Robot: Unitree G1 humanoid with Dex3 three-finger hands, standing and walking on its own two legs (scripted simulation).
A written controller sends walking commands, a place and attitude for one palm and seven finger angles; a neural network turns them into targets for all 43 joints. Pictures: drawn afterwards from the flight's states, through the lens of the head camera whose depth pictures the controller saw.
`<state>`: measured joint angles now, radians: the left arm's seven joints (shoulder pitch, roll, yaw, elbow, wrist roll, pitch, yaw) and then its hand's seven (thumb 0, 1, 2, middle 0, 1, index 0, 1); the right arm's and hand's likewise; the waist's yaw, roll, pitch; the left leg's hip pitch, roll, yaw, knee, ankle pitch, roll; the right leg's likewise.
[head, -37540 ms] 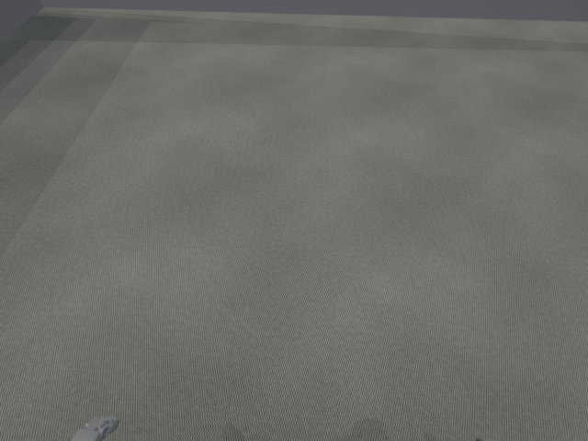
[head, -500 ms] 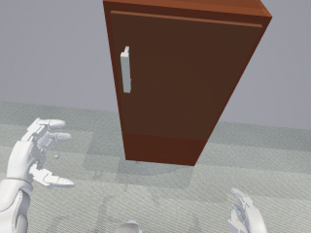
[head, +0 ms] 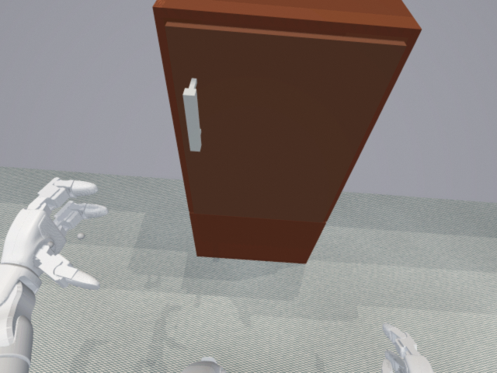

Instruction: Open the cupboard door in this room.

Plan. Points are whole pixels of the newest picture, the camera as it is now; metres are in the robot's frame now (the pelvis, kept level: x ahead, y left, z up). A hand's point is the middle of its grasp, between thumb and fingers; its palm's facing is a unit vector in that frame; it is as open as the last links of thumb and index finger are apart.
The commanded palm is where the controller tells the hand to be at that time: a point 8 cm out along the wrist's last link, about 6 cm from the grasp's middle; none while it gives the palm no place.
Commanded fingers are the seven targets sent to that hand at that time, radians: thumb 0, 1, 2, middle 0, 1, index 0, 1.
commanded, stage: raise the hand with hooked fingers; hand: left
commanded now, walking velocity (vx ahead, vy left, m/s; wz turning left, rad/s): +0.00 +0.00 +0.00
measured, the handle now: (194, 116) +0.59 +0.15 +0.06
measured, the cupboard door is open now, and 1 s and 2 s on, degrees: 0 0 0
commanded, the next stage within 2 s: move the hooked fingers beside the handle in 0.30 s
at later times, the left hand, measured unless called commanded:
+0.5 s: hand (97, 232) +0.29 +0.25 +0.07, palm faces +0.03 -1.00 -0.02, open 14.0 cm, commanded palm +0.28 +0.29 +0.08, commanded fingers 0.00 -0.50 0.30 -0.30 -1.20 -0.30 -1.20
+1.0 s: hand (125, 183) +0.39 +0.24 +0.07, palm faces +0.00 -1.00 +0.00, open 14.0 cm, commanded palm +0.37 +0.29 +0.07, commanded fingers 0.00 -0.50 0.30 -0.30 -1.20 -0.30 -1.20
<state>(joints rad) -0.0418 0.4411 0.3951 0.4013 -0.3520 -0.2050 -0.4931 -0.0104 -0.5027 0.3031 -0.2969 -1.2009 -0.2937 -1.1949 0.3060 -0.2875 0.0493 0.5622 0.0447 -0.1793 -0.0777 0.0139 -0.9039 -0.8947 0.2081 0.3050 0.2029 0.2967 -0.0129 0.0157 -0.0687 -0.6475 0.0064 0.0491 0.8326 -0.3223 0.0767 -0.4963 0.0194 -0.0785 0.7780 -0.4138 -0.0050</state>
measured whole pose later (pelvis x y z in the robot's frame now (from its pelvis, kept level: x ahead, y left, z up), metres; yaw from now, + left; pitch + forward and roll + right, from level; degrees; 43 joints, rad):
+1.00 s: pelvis +0.01 -0.02 -0.01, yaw -1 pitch +12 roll -2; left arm -0.42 0.49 0.42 0.80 -0.28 -0.30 -0.47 -0.01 -0.50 0.30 -0.30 -1.20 -0.30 -1.20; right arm 0.35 -0.29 0.04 0.61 0.05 -0.08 -0.06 0.01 -0.91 -0.89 0.21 0.30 0.20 0.30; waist -0.06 0.02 -0.08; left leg -0.75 0.04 0.05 0.89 -0.35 0.04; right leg -0.62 0.05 -0.07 0.86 -0.45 -0.04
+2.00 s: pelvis +0.01 -0.02 -0.03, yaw -3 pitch +21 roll -4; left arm -0.97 0.69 0.45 1.27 -0.10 -0.36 -0.34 -0.01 -0.50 0.30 -0.30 -1.20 -0.30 -1.20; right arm 0.43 -0.30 0.05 0.64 0.00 0.06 -0.04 0.01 -0.91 -0.89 0.21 0.30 0.20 0.30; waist -0.20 0.02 -0.09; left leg -0.99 0.06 0.04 1.01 -0.39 0.05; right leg -0.84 0.07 -0.08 0.94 -0.47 -0.03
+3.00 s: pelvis +0.01 -0.01 -0.03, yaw -3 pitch +22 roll -5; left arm -0.97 0.69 0.44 1.26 -0.11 -0.36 -0.34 -0.01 -0.50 0.30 -0.30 -1.20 -0.29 -1.20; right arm 0.43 -0.28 0.06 0.63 0.00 0.08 -0.03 0.00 -0.91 -0.89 0.21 0.30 0.20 0.30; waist -0.19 0.02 -0.09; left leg -1.02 0.06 0.03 1.04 -0.40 0.07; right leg -0.86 0.07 -0.09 0.95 -0.47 -0.02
